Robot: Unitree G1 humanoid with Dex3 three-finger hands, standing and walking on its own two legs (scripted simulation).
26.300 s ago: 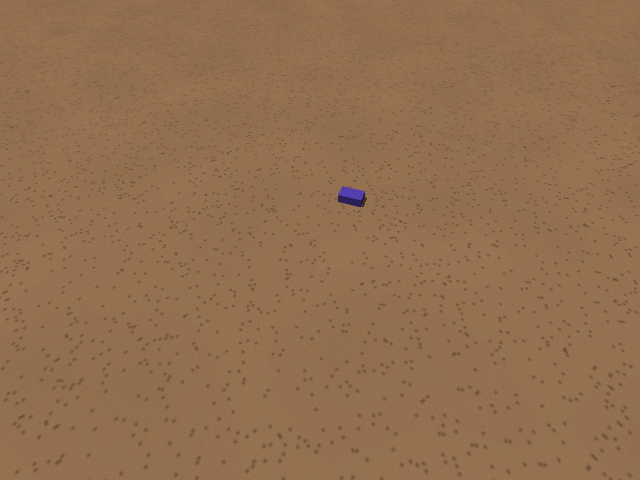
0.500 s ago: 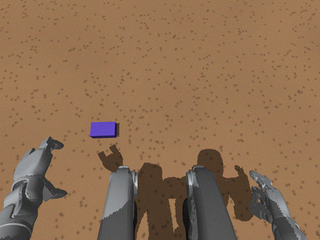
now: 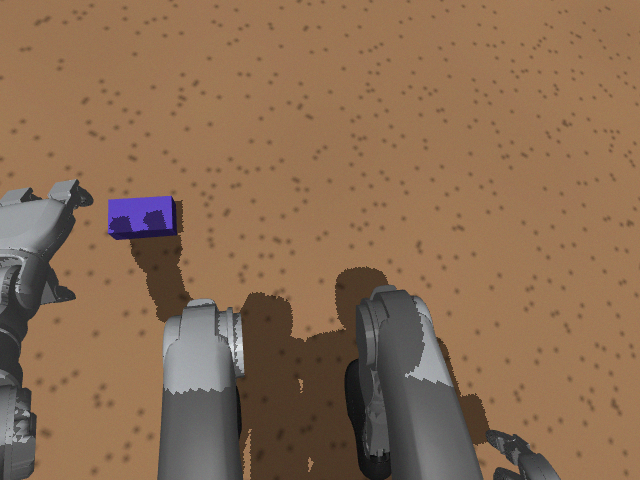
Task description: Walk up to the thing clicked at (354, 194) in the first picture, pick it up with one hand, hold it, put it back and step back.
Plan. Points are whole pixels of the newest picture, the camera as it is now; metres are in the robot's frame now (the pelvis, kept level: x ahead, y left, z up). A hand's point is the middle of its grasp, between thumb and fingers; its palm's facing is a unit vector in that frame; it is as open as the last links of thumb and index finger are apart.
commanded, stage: rise first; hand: left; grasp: from above
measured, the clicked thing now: (143, 217) +0.52 +0.29 -0.35
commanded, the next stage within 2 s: none
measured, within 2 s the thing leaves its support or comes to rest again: neither
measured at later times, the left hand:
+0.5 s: hand (78, 230) +0.45 +0.33 -0.20, palm faces -0.45 -0.05 -0.89, open 13.2 cm
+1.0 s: hand (87, 223) +0.46 +0.33 -0.22, palm faces -0.44 -0.08 -0.90, open 13.7 cm
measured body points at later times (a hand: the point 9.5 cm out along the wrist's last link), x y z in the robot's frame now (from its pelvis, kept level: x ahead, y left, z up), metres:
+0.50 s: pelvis +0.01 +0.00 -0.04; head +0.25 +0.08 +0.34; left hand +0.47 +0.33 -0.15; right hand +0.08 -0.27 -0.15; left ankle +0.09 +0.13 -0.34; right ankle +0.11 -0.14 -0.34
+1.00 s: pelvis +0.01 +0.00 -0.05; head +0.26 +0.08 +0.32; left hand +0.48 +0.33 -0.17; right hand +0.07 -0.28 -0.15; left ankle +0.09 +0.13 -0.34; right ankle +0.11 -0.14 -0.34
